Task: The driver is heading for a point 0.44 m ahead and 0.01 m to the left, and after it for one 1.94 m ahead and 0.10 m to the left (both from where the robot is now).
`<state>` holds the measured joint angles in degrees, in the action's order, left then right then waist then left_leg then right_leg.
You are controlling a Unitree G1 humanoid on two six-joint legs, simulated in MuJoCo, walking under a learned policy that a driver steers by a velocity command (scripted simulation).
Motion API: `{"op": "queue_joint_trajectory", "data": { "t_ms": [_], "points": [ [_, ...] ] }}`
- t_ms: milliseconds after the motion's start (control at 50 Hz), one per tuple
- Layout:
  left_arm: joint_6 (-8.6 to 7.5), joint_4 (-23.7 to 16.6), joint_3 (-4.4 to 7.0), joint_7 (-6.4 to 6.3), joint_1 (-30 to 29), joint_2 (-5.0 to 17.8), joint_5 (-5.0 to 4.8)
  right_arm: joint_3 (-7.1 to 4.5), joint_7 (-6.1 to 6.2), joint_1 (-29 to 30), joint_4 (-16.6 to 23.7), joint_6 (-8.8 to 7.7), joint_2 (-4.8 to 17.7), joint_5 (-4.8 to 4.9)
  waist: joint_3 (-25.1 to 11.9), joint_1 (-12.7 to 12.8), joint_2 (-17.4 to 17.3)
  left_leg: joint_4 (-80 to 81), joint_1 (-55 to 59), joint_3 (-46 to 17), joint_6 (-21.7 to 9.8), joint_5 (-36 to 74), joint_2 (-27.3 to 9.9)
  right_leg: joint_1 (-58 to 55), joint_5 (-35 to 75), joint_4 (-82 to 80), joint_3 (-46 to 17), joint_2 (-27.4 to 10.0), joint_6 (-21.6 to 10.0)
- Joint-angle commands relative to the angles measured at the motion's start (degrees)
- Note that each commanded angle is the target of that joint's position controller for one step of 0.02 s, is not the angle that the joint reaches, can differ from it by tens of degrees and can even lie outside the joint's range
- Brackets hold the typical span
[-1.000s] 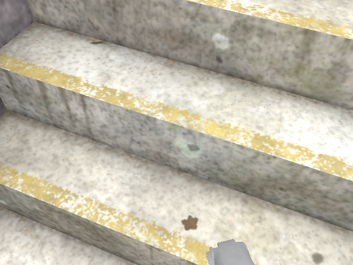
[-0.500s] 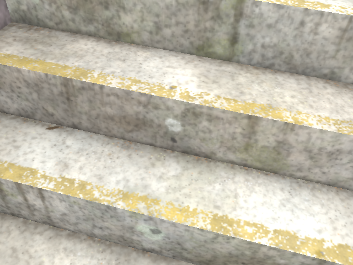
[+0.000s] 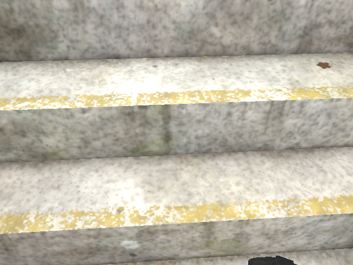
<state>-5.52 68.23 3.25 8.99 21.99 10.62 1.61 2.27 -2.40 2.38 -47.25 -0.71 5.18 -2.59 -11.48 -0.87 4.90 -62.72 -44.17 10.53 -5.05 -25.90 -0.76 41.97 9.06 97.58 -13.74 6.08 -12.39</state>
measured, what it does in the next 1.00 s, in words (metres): climbs: right foot 0.20 m higher, then left foot 0.20 m higher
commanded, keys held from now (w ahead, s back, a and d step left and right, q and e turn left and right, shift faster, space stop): w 1.00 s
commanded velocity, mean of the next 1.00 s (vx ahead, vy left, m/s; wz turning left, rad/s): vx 0.50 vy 0.00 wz -0.09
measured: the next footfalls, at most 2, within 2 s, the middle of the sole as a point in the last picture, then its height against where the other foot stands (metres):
right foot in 0.42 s outside the picture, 0.20 m higher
left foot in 0.90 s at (157, 185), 0.20 m higher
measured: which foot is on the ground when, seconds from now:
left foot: down 0.00-0.46, up 0.48-0.88, down 0.90-1.00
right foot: up 0.00-0.40, down 0.42-0.92, up 0.94-1.00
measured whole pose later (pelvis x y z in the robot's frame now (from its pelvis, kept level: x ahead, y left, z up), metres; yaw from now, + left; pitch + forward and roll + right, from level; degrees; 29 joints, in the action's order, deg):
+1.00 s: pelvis +0.48 +0.00 +0.38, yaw -5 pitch +8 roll +2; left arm -5.4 66.1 1.8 8.4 21.3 8.4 1.7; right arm 3.0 -2.0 0.0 -46.3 1.8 6.3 -4.1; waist -8.7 -2.9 2.7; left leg -69.4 -50.8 7.6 -6.6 -27.2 2.7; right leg 26.5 12.0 61.6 -7.6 -0.4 -11.8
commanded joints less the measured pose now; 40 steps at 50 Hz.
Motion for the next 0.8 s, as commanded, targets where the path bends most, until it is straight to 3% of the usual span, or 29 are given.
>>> {"op": "queue_joint_trajectory", "data": {
  "t_ms": [20,40,80,100,120,200,280,320,340,360,380,400,420,440,460,480,500,520,540,560,580,600,620,660,700,720,760,780,800],
  "points": [
    [1.81,-4.08,-0.3,-1.8,-2.35,-2.84,-1.52,0.47,0.02,-6.53,-10.04,-1.05,-3.53,0.92,4.86,2.35,0.74,36.13,14.61,-31.7,-6.93,-3.16,-13.26,25.21,1.3,18.03,-5.54,-4.15,-4.2],
    [2.55,-5.29,-0.77,-2.05,-3.01,-4.86,-2.1,0.33,0.32,-5.9,-11.33,-2.08,-4.0,0.64,5.48,4.0,-0.97,37.81,15.37,-23.9,-5.23,3.3,-11.17,27.87,-0.95,17.91,-5.11,-4.22,-5.08],
    [3.45,-8.48,-2.38,-2.3,-5.53,-6.18,-1.44,-0.41,0.12,-7.05,-12.55,-3.24,-3.06,-1.55,4.67,5.58,-0.94,40.95,16.54,-12.72,-3.45,11.93,-8.75,31.45,-2.51,17.08,-0.64,-5.4,-4.74],
    [3.38,-10.64,-2.91,-2.58,-8.52,-5.5,-2.18,-1.39,-0.62,-6.66,-11.58,-3.3,-0.27,-2.58,4.44,5.29,-1.46,43.99,15.1,-7.86,-2.97,14.63,-7.54,29.58,-3.82,14.36,3.24,-5.63,-3.37],
    [3.51,-10.0,-3.42,-2.05,-10.15,-4.84,-2.36,-1.96,-0.82,-11.34,-13.4,-2.79,2.17,-3.03,4.17,3.31,-8.04,46.61,18.56,-10.59,-6.54,14.31,-8.54,34.36,-8.59,29.64,6.62,-4.71,-2.98],
    [3.87,-15.89,-5.37,-4.13,-18.98,-2.35,-1.15,-0.11,-1.75,-24.35,-20.22,-3.03,1.28,-4.99,9.09,1.99,-4.63,48.66,33.07,-15.76,-7.59,6.8,-12.59,57.92,-7.85,38.65,1.8,-4.31,-7.54],
    [6.69,-22.73,-5.47,-5.8,-32.88,0.8,-0.66,1.06,-2.88,-31.52,-20.45,-4.52,0.92,-6.02,5.44,-1.16,-6.69,55.18,33.15,-9.91,-7.58,11.34,-12.47,51.48,-4.17,17.21,12.25,-11.06,-4.2],
    [10.08,-28.09,-6.19,-5.95,-45.25,-0.27,0.18,0.65,-4.65,-33.33,-21.08,-4.51,2.05,-3.72,6.53,-1.23,-8.22,62.33,28.32,-8.38,-8.02,28.01,-14.79,39.32,-18.65,3.87,20.32,-14.28,-3.33],
    [11.96,-29.17,-6.92,-4.97,-44.82,-1.43,0.66,0.38,-5.64,-32.08,-21.19,-3.83,4.62,-1.75,4.94,1.58,-10.86,63.5,22.29,-6.17,-10.2,44.4,-14.52,26.28,-22.58,-4.95,23.67,-12.21,-4.46],
    [11.81,-27.93,-6.4,-3.57,-41.15,-2.07,0.56,0.13,-5.6,-31.0,-19.31,-5.72,8.57,-0.1,2.64,3.94,-15.59,59.46,22.63,-4.39,-12.11,74.52,-15.02,15.33,-25.47,-5.05,27.43,-8.33,-0.82],
    [12.09,-28.42,-6.17,-2.78,-39.9,-0.64,0.47,-0.86,-5.3,-31.68,-19.86,-7.09,13.1,0.4,-0.6,5.83,-16.61,55.08,30.97,-3.67,-13.05,101.01,-17.22,12.93,-30.1,-10.04,28.02,-4.98,0.43],
    [11.57,-27.43,-6.25,-2.6,-34.54,-0.63,0.07,-2.39,-5.46,-32.05,-20.41,-7.11,17.26,0.91,-1.65,7.18,-18.98,50.38,43.04,-3.62,-13.82,118.24,-18.98,12.51,-30.31,-20.49,26.58,-2.53,0.52],
    [10.59,-26.98,-5.88,-3.21,-30.93,0.66,0.11,-3.57,-5.73,-31.28,-20.66,-7.16,18.79,1.36,-2.72,8.09,-19.89,44.0,52.95,-3.28,-12.34,124.76,-17.72,10.35,-32.7,-34.24,25.7,-0.85,0.52],
    [10.56,-23.63,-4.63,-4.26,-20.07,3.6,0.61,-3.68,-6.45,-34.47,-21.28,-7.32,16.65,-2.22,-12.08,8.97,-16.47,31.91,45.47,-4.38,-10.54,125.14,-15.47,-7.87,-15.37,-31.93,19.17,-2.41,-2.14],
    [10.84,-18.45,-3.92,-4.87,-6.96,7.07,-0.31,-3.0,-7.99,-35.48,-20.38,-7.09,12.49,-4.67,-18.64,10.84,-6.8,18.42,26.43,-10.46,-10.29,106.4,-11.67,-28.45,-20.31,-42.54,1.36,-8.15,-6.85],
    [11.28,-13.78,-2.1,-5.53,5.05,10.92,2.61,-2.92,-8.59,-29.36,-19.21,-5.53,7.76,-3.11,-14.01,15.47,3.42,1.12,6.92,-13.08,-7.56,51.47,-1.6,-35.49,-33.55,-65.18,-19.62,-15.77,-10.73],
    [6.91,-12.61,1.02,-9.99,-0.92,10.74,0.68,-5.8,-2.14,-24.83,-13.34,-7.37,7.58,4.1,-11.01,9.21,1.03,-33.63,4.4,-13.12,-3.52,24.88,4.09,-32.45,-49.96,-72.35,-35.31,-21.13,-11.62],
    [4.3,-10.43,0.56,-10.3,-6.6,8.8,-1.15,-5.01,0.33,-17.06,-6.82,-7.47,4.19,1.14,-3.92,5.88,-3.18,-49.03,-4.06,-17.38,-2.45,22.68,2.02,-25.82,-53.65,-74.33,-29.67,-20.62,-7.27],
    [2.0,-7.91,-0.13,-10.72,-9.27,4.47,-0.71,-4.16,1.83,-12.4,-1.6,-7.63,1.2,0.51,3.07,3.03,-3.01,-53.71,-9.0,-18.11,-3.32,25.82,2.0,-19.51,-53.61,-72.54,-23.03,-20.03,-3.85],
    [0.46,-5.29,-1.16,-10.69,-10.23,-0.5,0.08,-3.02,2.15,-11.05,1.59,-7.42,-2.0,0.46,9.67,0.21,-3.29,-57.48,-14.01,-18.27,-4.26,26.71,1.99,-14.62,-48.32,-71.09,-15.45,-18.97,-0.55],
    [-0.39,-3.22,-1.84,-10.66,-9.52,-3.7,0.61,-2.18,1.7,-11.98,3.84,-7.21,-3.98,0.21,11.9,-2.1,-3.62,-58.98,-16.87,-19.23,-5.04,24.7,2.05,-13.73,-42.46,-71.37,-8.59,-17.27,1.57],
    [2.3,-5.8,-3.25,-6.59,-11.5,-4.23,1.85,-1.82,-1.7,-13.82,-4.29,-3.06,-1.25,2.99,11.07,1.37,-3.03,-58.54,-24.1,-28.89,-12.31,26.26,4.37,-14.81,-22.96,-72.43,-4.78,-16.28,0.53],
    [2.77,-5.7,-3.16,-5.02,-8.96,-3.77,2.73,-2.52,-2.81,-15.42,-2.77,-2.14,1.56,2.16,9.42,-0.62,-5.26,-58.36,-27.4,-25.9,-13.82,26.9,3.92,-18.03,-12.36,-72.84,-1.84,-16.57,-0.19],
    [3.25,-7.19,-2.8,-4.53,-9.67,-1.72,2.74,-2.44,-3.4,-12.6,-0.43,-2.38,2.97,1.09,5.04,-1.92,-4.05,-63.16,-30.35,-20.01,-12.98,18.32,4.05,-20.94,-9.71,-76.76,4.81,-16.19,-2.31],
    [3.63,-3.77,-3.68,-4.92,-3.55,-3.16,4.76,-0.7,-3.12,-10.41,-0.87,-2.08,1.2,1.55,6.47,-2.54,-0.61,-80.35,-44.52,-20.26,-13.74,17.57,3.26,-25.11,-21.03,-79.16,0.82,-18.36,-2.65],
    [3.31,-3.06,-4.12,-4.75,-2.3,-3.27,6.05,0.31,-2.99,-7.87,0.1,-1.59,-0.54,1.24,8.14,-3.42,-3.66,-79.2,-48.19,-20.59,-14.42,19.98,2.16,-24.27,-25.04,-80.35,2.47,-18.42,-1.34],
    [2.22,-3.92,-4.23,-3.24,-1.76,-1.47,7.59,0.35,-2.07,0.63,4.42,-0.39,2.8,1.49,5.44,-2.78,-7.79,-57.25,-39.54,-13.43,-13.56,30.23,-1.65,-17.58,-25.73,-83.85,10.41,-15.15,0.44],
    [2.0,-5.27,-4.18,-2.89,-1.78,-0.09,7.43,0.08,-1.57,5.93,6.14,0.3,4.72,2.07,3.97,-1.8,-3.04,-51.65,-32.18,-8.54,-11.56,29.69,-4.41,-12.91,-19.34,-86.77,13.51,-13.72,-0.16],
    [-2.42,-2.77,-2.99,-9.45,4.35,-0.01,-3.95,1.78,2.18,14.17,11.9,-0.82,-2.16,2.11,15.92,1.53,-5.26,-48.16,-22.92,0.18,-2.93,16.44,-1.03,-7.8,-21.56,-100.85,9.06,-19.02,-0.48]
  ]
}}
Keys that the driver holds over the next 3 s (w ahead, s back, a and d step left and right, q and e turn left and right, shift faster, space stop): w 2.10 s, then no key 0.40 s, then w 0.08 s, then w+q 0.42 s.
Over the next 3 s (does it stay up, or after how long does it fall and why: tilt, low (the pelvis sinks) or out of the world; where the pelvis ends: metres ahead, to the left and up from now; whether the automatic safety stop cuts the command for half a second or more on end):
stays up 1.34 -0.07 1.09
